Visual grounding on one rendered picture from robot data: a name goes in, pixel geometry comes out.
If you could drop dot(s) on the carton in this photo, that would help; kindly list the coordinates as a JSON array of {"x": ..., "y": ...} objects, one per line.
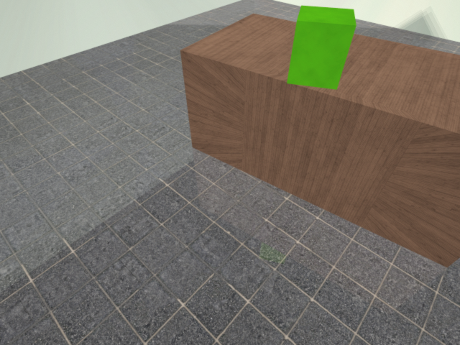
[{"x": 321, "y": 43}]

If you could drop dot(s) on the pedestal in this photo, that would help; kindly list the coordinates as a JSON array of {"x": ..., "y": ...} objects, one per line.
[{"x": 382, "y": 151}]

